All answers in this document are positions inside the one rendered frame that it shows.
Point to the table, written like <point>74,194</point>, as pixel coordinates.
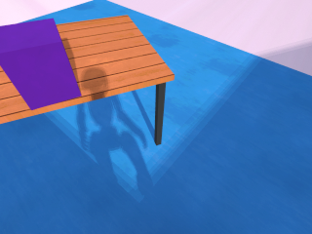
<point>109,57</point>

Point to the carton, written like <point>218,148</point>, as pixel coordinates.
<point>34,58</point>

